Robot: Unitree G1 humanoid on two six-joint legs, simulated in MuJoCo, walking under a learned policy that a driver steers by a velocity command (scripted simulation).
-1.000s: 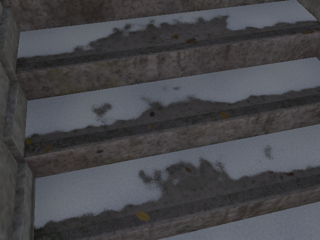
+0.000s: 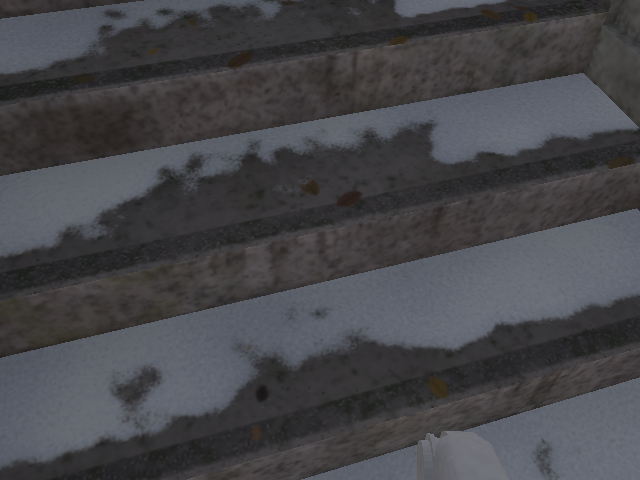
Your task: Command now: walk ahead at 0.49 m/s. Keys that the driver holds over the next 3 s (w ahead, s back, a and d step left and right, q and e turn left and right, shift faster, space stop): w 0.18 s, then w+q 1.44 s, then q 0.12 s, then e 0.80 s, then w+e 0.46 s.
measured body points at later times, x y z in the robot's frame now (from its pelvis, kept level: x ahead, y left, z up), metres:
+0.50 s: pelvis +0.28 -0.09 +0.14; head +0.28 -0.11 +0.59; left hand +0.19 +0.12 -0.01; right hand +0.46 -0.27 +0.02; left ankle +0.31 +0.08 -0.25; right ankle +0.27 -0.14 -0.59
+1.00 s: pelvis +0.56 -0.03 +0.26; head +0.55 -0.05 +0.71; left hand +0.60 +0.24 +0.15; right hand +0.56 -0.26 +0.10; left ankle +0.52 +0.05 -0.44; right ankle +0.60 -0.18 -0.21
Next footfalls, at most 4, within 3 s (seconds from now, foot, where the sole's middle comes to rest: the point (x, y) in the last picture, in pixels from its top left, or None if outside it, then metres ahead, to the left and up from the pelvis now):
0.16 right None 0.31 -0.15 -0.63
0.78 left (277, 385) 0.56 0.06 -0.48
1.20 right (344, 180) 0.91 -0.07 -0.33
1.82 left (95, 84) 1.01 0.37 -0.18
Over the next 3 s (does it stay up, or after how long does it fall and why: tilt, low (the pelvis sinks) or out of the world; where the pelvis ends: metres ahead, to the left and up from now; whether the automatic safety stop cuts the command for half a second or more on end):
stays up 1.20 0.29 0.59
